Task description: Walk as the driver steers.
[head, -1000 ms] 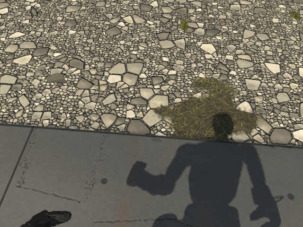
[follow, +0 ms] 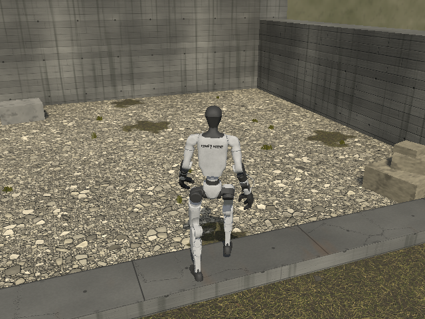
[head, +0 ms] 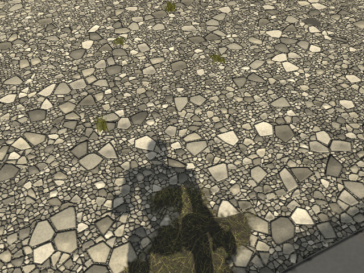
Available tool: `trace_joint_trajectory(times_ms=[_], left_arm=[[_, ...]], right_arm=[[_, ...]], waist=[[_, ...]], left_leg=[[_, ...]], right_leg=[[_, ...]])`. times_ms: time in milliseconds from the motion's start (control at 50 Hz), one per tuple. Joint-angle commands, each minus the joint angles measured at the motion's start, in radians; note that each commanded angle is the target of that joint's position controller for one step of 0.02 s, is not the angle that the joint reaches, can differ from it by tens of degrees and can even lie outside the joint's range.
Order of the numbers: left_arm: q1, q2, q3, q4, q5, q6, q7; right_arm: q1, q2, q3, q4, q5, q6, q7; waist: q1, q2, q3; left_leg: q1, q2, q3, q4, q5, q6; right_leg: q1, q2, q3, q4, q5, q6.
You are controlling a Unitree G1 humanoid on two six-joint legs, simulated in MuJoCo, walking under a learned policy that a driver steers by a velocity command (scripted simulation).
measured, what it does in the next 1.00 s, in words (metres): goes down, turning right: right foot, then left foot 0.18 m lower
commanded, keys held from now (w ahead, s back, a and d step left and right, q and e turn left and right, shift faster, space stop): w+e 0.36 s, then w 0.64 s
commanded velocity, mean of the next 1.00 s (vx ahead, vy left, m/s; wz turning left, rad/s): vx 0.50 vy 0.00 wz -0.35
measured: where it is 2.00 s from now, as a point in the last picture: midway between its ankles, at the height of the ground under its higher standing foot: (206, 154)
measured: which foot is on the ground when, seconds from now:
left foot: down 0.00-0.12, up 0.14-0.82, down 0.84-1.00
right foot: up 0.00-0.10, down 0.12-0.84, up 0.86-1.00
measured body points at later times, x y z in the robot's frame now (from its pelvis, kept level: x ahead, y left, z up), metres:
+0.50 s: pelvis +0.26 -0.06 +0.00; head +0.26 -0.09 +0.45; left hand +0.38 +0.21 -0.10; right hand +0.39 -0.36 -0.09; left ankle +0.47 +0.10 -0.67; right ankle +0.20 -0.11 -0.74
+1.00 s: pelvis +0.64 -0.02 -0.20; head +0.68 -0.03 +0.25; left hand +0.79 +0.20 -0.33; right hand +0.59 -0.28 -0.33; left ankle +0.69 +0.07 -0.92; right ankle +0.49 -0.13 -0.69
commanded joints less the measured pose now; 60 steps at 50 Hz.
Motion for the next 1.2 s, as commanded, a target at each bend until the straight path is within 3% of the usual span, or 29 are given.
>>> trace_joint_trajectory(times_ms=[20, 80, 120, 140, 160, 180, 200, 220, 300, 340, 380, 420, 460, 520, 680, 780, 800, 820, 840, 860, 880, 900, 940, 980, 1000, 1020, 1060, 1140, 1200], left_arm=[[-0.153, 0.056, 0.022, -0.098, -0.009, -0.021, -0.019], [-0.068, 0.097, 0.049, -0.090, -0.003, -0.025, -0.017], [0.222, 0.201, 0.111, -0.016, -0.004, -0.025, 0.003], [0.329, 0.292, 0.140, 0.001, -0.005, -0.021, 0.021], [0.252, 0.350, 0.136, -0.028, -0.017, -0.041, 0.018], [0.235, 0.247, 0.102, -0.043, -0.019, -0.064, 0.005], [0.209, 0.200, 0.082, -0.032, -0.009, -0.080, 0.000], [0.166, 0.191, 0.078, -0.033, -0.002, -0.089, 0.000], [0.118, 0.151, 0.060, -0.048, 0.015, -0.098, 0.023], [0.150, 0.199, 0.073, -0.039, 0.025, -0.093, 0.038], [0.205, 0.217, 0.073, -0.025, 0.037, -0.097, 0.051], [0.279, 0.190, 0.059, 0.024, 0.012, -0.108, 0.077], [0.283, 0.164, 0.047, 0.045, 0.009, -0.101, 0.095], [0.305, 0.179, 0.041, 0.057, 0.027, -0.111, 0.104], [0.384, 0.201, 0.032, 0.082, 0.014, -0.073, 0.137], [0.345, 0.174, 0.033, 0.095, -0.016, -0.055, 0.137], [0.313, 0.178, 0.036, 0.107, -0.015, -0.058, 0.134], [0.304, 0.164, 0.027, 0.112, -0.013, -0.071, 0.114], [0.291, 0.160, 0.030, 0.142, -0.019, -0.079, 0.097], [0.294, 0.069, 0.017, 0.161, -0.005, -0.097, 0.081], [0.519, 0.026, -0.002, 0.160, -0.016, -0.115, 0.070], [0.509, 0.078, -0.007, 0.147, -0.024, -0.133, 0.073], [0.289, 0.093, -0.013, 0.055, -0.046, -0.140, 0.089], [0.135, 0.124, -0.011, 0.036, -0.037, -0.114, 0.100], [0.100, 0.134, 0.002, 0.025, -0.013, -0.100, 0.089], [0.069, 0.095, -0.003, 0.011, -0.001, -0.092, 0.084], [-0.002, 0.052, -0.012, 0.004, 0.036, -0.110, 0.071], [-0.095, 0.027, -0.019, 0.002, 0.016, -0.118, 0.035], [-0.223, 0.044, -0.008, -0.027, 0.015, -0.124, 0.017]], right_arm=[[-0.034, -0.207, -0.055, -0.052, 0.017, 0.004, 0.004], [-0.065, -0.251, -0.072, -0.043, 0.038, 0.024, 0.016], [-0.099, -0.250, -0.070, -0.054, 0.047, 0.025, 0.023], [-0.105, -0.179, -0.047, -0.078, 0.006, 0.018, 0.017], [-0.051, -0.074, -0.014, -0.146, -0.022, -0.005, 0.014], [-0.158, -0.169, -0.034, -0.169, 0.023, -0.038, 0.020], [-0.227, -0.199, -0.042, -0.198, 0.054, -0.057, 0.024], [-0.214, -0.189, -0.039, -0.184, 0.037, -0.067, 0.016], [-0.199, -0.173, -0.044, -0.173, 0.001, -0.036, 0.019], [-0.236, -0.126, -0.026, -0.175, -0.022, -0.029, 0.024], [-0.277, -0.155, -0.036, -0.173, -0.005, -0.038, 0.035], [-0.359, -0.182, -0.047, -0.196, 0.023, -0.033, 0.051], [-0.397, -0.144, -0.036, -0.204, -0.004, -0.028, 0.065], [-0.407, -0.136, -0.032, -0.206, 0.000, -0.026, 0.093], [-0.513, -0.103, -0.003, -0.285, -0.010, -0.048, 0.150], [-0.408, -0.122, -0.004, -0.244, 0.019, -0.048, 0.129], [-0.252, -0.165, -0.023, -0.196, 0.033, -0.039, 0.112], [-0.106, -0.207, -0.041, -0.131, 0.005, -0.048, 0.105], [0.095, -0.215, -0.051, -0.075, 0.016, -0.049, 0.097], [0.251, -0.214, -0.035, -0.016, -0.004, -0.047, 0.102], [0.230, -0.257, -0.036, 0.010, -0.039, -0.060, 0.110], [0.229, -0.245, -0.046, 0.004, -0.022, -0.035, 0.105], [0.118, -0.259, -0.055, 0.001, -0.010, 0.004, 0.071], [-0.038, -0.175, -0.012, -0.047, -0.026, -0.036, 0.057], [-0.106, -0.114, 0.016, -0.056, -0.018, -0.054, 0.057], [-0.156, -0.122, 0.012, -0.049, -0.010, -0.049, 0.048], [-0.107, -0.132, 0.012, -0.034, -0.010, -0.051, 0.031], [-0.020, -0.188, -0.015, -0.005, 0.038, -0.027, 0.022], [0.058, -0.159, -0.016, 0.025, 0.038, -0.003, 0.027]], waist=[[-0.011, 0.085, 0.126], [0.053, 0.114, 0.062], [0.209, 0.071, -0.101], [0.232, -0.064, -0.154], [0.109, -0.251, -0.243], [0.159, -0.109, -0.280], [0.152, -0.090, -0.151], [0.118, -0.036, -0.096], [0.063, 0.014, -0.101], [0.070, 0.032, -0.096], [0.078, -0.011, -0.074], [0.099, -0.055, -0.014], [0.107, -0.090, -0.001], [0.105, -0.078, 0.012], [0.187, -0.054, 0.070], [0.166, -0.062, 0.061], [0.093, -0.077, 0.026], [0.040, -0.007, -0.059], [-0.069, 0.012, -0.108], [-0.105, 0.163, -0.150], [0.043, 0.418, -0.290], [-0.006, 0.453, -0.376], [0.022, 0.130, -0.358], [0.056, 0.042, -0.163], [0.122, 0.010, -0.048], [0.147, 0.104, 0.046], [0.103, 0.166, 0.017], [0.060, 0.089, -0.031], [0.013, 0.047, 0.030]], left_leg=[[0.020, 0.247, -0.102, -0.172, 0.287, 0.170], [0.088, 0.240, -0.060, -0.001, 0.769, 0.153], [-0.022, 0.169, -0.021, 0.368, 0.832, 0.109], [-0.296, 0.118, -0.036, 0.687, 0.351, 0.062], [-0.671, -0.095, -0.205, 0.983, -0.279, 0.009], [-0.739, -0.077, -0.409, 1.060, -0.232, 0.026], [-0.793, -0.044, -0.402, 1.034, -0.125, 0.048], [-0.753, 0.000, -0.410, 0.979, -0.039, 0.060], [-0.636, 0.033, -0.426, 0.774, 0.061, 0.034], [-0.582, -0.011, -0.366, 0.699, 0.143, -0.005], [-0.652, -0.023, -0.390, 0.662, 0.290, 0.000], [-0.778, -0.005, -0.460, 0.505, 0.398, 0.014], [-0.755, -0.013, -0.461, 0.403, 0.573, 0.015], [-0.788, -0.021, -0.471, 0.417, 0.622, 0.035], [-0.973, -0.013, -0.446, 0.361, 0.652, 0.059], [-0.570, 0.025, -0.400, 0.107, 0.771, 0.038], [-0.485, 0.080, -0.436, 0.046, 0.801, 0.045], [-0.324, 0.005, -0.327, 0.010, 0.845, 0.034], [-0.031, 0.073, -0.370, -0.050, 0.939, 0.085], [0.281, 0.143, -0.432, 0.122, 1.071, 0.121], [0.577, 0.229, -0.539, 0.440, 1.389, 0.187], [0.594, 0.247, -0.622, 0.377, 1.302, 0.235], [0.316, 0.343, -0.918, 0.037, 0.274, 0.336], [-0.067, 0.411, -0.968, -0.019, 0.274, 0.392], [-0.272, 0.298, -0.802, -0.064, 0.285, 0.317], [-0.429, 0.177, -0.612, -0.138, 0.271, 0.257], [-0.452, 0.083, -0.460, -0.156, 0.515, 0.242], [-0.172, 0.128, -0.438, -0.161, 0.591, 0.243], [-0.037, 0.157, -0.446, -0.136, 0.525, 0.219]], right_leg=[[-0.017, -0.005, -0.047, -0.148, -0.025, -0.020], [0.137, 0.066, -0.112, -0.201, -0.137, -0.072], [0.544, 0.157, -0.113, -0.292, -0.086, -0.137], [0.786, -0.012, 0.160, -0.295, -0.100, -0.198], [0.983, -0.200, 0.736, -0.482, -0.447, -0.375], [0.942, -0.244, 0.853, -0.620, -0.562, -0.355], [0.843, -0.226, 0.719, -0.635, -0.445, -0.301], [0.732, -0.185, 0.589, -0.606, -0.287, -0.266], [0.566, -0.099, 0.415, -0.592, -0.023, -0.240], [0.475, -0.062, 0.332, -0.569, 0.116, -0.249], [0.484, -0.066, 0.331, -0.546, 0.107, -0.231], [0.544, -0.067, 0.356, -0.543, -0.074, -0.192], [0.500, -0.048, 0.346, -0.477, -0.172, -0.186], [0.461, -0.075, 0.407, -0.389, -0.208, -0.205], [0.554, -0.081, 0.464, -0.148, -0.217, -0.184], [0.476, -0.014, 0.331, -0.021, -0.135, -0.083], [0.530, -0.017, 0.322, 0.126, -0.104, -0.060], [0.569, 0.041, 0.258, 0.296, 0.062, -0.035], [0.405, 0.073, 0.220, 0.638, -0.059, 0.018], [0.096, 0.216, 0.179, 1.062, -0.773, 0.066], [-0.189, 0.204, 0.293, 1.259, -0.826, 0.080], [-0.283, 0.162, 0.274, 1.260, -0.769, 0.105], [-0.353, 0.069, 0.119, 1.168, -0.500, 0.081], [-0.296, -0.025, 0.183, 1.026, -0.365, 0.039], [-0.204, -0.068, 0.214, 0.710, -0.232, 0.031], [-0.093, -0.072, 0.165, 0.438, -0.187, 0.040], [0.068, -0.034, 0.097, 0.129, 0.035, 0.072], [0.104, 0.021, 0.064, -0.206, 0.114, 0.059], [0.043, 0.038, 0.053, -0.309, 0.135, 0.015]])
Velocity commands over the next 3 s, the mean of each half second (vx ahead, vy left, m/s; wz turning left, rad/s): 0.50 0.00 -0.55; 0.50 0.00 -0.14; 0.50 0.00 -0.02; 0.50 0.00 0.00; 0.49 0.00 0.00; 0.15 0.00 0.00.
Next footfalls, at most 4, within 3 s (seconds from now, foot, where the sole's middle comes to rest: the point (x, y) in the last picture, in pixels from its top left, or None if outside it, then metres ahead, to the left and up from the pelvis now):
0.12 right None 0.24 -0.12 -0.78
0.84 left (165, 242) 0.73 0.06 -0.96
1.30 right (221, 193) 0.96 -0.23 -0.96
1.82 left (187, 141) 1.31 -0.09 -0.96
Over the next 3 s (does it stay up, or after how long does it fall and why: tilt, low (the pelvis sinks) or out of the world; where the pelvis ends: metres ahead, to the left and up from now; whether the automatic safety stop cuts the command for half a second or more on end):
stays up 1.60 -0.31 -0.19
